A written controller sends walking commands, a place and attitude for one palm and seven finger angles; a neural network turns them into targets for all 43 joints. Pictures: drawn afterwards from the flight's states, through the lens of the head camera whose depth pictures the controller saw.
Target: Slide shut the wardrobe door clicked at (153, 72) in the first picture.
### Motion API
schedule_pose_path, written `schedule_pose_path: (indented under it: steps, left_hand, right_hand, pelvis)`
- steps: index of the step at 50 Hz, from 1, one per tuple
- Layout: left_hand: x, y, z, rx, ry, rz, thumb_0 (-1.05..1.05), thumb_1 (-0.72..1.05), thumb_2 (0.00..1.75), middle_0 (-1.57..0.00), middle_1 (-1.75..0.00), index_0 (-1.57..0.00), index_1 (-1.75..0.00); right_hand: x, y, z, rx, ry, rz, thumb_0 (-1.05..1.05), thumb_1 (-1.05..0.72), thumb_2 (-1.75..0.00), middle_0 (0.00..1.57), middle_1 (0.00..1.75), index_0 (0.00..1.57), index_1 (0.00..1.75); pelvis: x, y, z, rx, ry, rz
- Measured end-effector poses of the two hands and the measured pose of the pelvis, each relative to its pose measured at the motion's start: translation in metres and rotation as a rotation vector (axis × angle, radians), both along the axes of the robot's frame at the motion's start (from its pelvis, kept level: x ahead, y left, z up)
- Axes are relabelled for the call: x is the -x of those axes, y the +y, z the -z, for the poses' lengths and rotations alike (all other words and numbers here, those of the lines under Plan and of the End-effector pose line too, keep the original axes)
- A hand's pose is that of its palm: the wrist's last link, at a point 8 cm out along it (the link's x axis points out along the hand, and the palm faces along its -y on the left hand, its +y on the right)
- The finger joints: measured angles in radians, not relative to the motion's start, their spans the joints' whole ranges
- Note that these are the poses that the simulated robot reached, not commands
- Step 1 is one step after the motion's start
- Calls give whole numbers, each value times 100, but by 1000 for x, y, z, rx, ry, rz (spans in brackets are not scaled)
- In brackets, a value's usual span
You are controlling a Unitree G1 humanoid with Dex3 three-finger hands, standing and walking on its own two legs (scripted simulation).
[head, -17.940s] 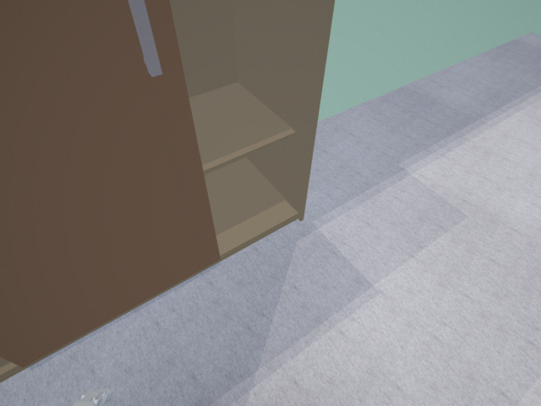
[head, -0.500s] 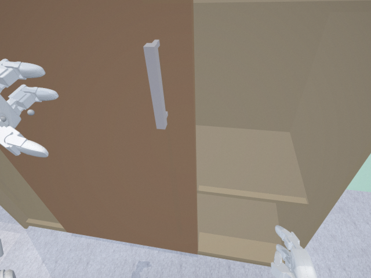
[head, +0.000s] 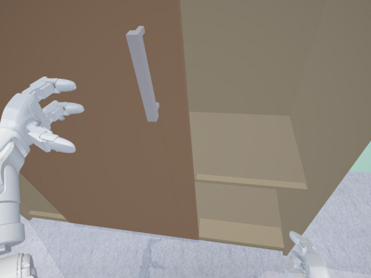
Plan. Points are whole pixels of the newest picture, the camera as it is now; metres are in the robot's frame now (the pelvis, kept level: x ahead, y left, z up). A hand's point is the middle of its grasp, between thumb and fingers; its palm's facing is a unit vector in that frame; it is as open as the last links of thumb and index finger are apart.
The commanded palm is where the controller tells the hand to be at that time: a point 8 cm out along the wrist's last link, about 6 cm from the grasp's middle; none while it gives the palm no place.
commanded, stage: move the hooked fingers beside the handle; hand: left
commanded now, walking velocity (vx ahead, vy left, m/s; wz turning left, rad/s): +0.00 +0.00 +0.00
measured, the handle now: (147, 77) +0.46 +0.12 +0.24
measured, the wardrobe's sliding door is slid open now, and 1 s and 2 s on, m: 0.43 0.43 0.42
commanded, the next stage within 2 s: none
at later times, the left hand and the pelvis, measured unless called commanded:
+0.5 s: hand (85, 92) +0.36 +0.22 +0.26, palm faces -0.04 -1.00 -0.04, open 14.0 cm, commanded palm +0.35 +0.27 +0.24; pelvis +0.01 +0.01 +0.00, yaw -1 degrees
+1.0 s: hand (99, 80) +0.41 +0.21 +0.25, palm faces +0.00 -1.00 -0.04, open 13.8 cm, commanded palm +0.39 +0.24 +0.23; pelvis +0.01 +0.01 +0.00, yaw -1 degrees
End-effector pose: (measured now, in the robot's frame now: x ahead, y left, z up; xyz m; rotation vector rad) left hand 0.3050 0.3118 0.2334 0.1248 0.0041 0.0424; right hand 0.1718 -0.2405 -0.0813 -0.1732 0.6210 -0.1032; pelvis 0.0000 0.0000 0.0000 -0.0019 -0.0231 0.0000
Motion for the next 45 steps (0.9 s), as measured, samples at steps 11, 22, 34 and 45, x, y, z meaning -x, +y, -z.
schedule_pose_path:
  steps: [11, 22, 34, 45]
  left_hand:
    - [-32, -17, -36, 62, -185, 41, -1, -50, 30, -31, -120, -31, -120]
    - [-35, -43, -14, 51, -191, 120, -1, -50, 30, -30, -120, -30, -120]
    - [-71, -39, 4, 42, -13, 42, -1, -50, 30, -30, -120, -30, -120]
    - [-89, -51, -23, 122, -126, 80, -1, -50, 30, -39, -125, -31, -120]
  right_hand:
    - [-7, 5, -9, -1, -44, 29, 1, -90, -90, 21, 30, 20, 30]
    - [-2, 12, -1, 7, 11, 14, 1, -90, -90, 21, 30, 20, 30]
    - [1, 16, 3, -1, 38, 36, 1, -90, -90, 21, 30, 20, 30]
    - [14, 10, 6, 16, 90, 66, 1, -90, -90, 21, 30, 20, 30]
  pelvis:
    - [-9, 0, 0, 1, -5, 14]
    - [-12, 8, 0, -2, 6, 13]
    - [-10, 12, 0, 0, 23, 13]
    - [-15, 11, 0, 2, 24, 17]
